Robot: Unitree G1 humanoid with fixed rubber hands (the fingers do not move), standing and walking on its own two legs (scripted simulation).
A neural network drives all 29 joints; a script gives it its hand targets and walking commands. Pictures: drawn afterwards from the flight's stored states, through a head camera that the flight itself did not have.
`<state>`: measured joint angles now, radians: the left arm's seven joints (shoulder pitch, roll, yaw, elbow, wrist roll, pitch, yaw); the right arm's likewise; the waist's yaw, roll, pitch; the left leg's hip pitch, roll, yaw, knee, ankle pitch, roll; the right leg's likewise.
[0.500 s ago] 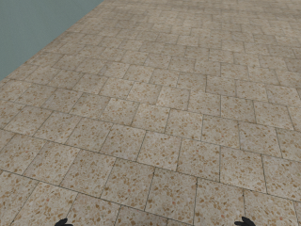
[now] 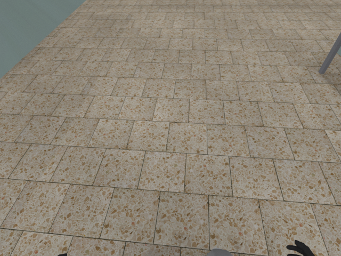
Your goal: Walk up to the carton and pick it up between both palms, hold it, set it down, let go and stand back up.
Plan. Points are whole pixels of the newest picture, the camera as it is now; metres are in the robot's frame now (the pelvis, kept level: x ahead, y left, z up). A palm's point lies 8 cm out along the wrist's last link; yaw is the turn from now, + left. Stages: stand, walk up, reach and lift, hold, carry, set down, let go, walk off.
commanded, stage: walk up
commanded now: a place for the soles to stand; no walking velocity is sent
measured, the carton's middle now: out of the picture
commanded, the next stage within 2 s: none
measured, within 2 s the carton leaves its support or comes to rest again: neither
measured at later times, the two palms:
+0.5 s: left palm (125, 186) +0.32 +0.16 -0.08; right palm out of the picture +0.13 -0.46 -0.09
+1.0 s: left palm (187, 102) +0.71 -0.04 -0.11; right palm out of the picture +0.26 -0.51 -0.10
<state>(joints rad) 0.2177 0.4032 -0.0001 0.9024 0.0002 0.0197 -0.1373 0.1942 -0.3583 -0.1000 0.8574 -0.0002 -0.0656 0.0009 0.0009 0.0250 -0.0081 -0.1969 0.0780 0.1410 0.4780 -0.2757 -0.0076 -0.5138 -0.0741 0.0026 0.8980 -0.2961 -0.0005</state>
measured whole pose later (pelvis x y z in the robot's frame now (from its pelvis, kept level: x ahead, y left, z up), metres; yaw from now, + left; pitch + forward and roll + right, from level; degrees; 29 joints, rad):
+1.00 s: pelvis +0.41 -0.20 -0.01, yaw -39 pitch +1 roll +0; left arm 0.11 0.44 0.00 0.90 0.00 0.00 -0.12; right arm 0.24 -0.43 -0.10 0.86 0.00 -0.09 0.03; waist -0.02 -0.02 0.03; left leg 0.02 0.01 0.27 0.44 -0.47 0.02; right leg -0.55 -0.04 -0.13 0.65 -0.15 -0.03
